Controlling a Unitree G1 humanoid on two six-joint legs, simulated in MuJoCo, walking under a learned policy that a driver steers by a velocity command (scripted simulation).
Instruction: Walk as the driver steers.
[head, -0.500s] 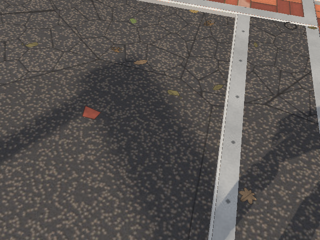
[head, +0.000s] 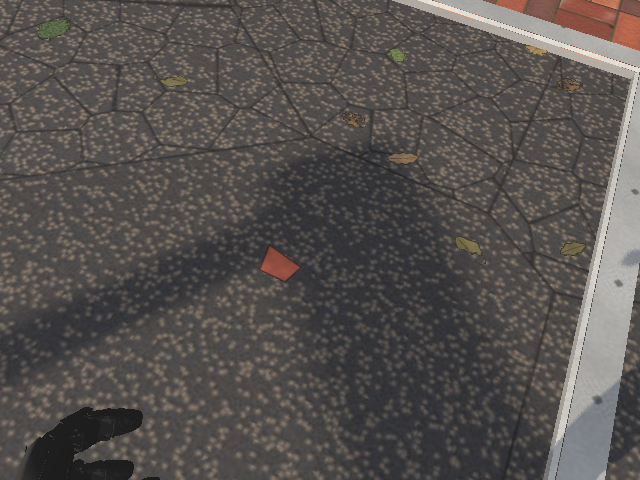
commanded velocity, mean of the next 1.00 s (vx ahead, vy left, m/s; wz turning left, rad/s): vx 0.04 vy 0.00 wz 0.20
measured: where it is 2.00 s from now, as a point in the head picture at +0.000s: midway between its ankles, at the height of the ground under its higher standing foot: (267, 459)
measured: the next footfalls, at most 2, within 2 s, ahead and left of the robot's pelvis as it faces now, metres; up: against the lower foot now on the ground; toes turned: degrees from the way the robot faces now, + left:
right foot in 0.12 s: +0.26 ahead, -0.09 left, +0.00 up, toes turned +8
left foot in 0.44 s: +0.18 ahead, +0.15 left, +0.00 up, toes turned +6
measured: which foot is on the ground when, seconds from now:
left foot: down 0.00-0.12, up 0.14-0.42, down 0.44-1.00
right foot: up 0.00-0.10, down 0.12-1.00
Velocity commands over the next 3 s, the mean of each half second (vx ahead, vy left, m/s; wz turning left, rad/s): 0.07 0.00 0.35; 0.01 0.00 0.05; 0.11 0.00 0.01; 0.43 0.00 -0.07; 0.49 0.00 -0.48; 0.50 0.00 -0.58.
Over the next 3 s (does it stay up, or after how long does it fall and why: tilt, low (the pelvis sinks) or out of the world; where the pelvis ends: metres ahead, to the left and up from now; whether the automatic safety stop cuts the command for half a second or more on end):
stays up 1.05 -0.04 -0.01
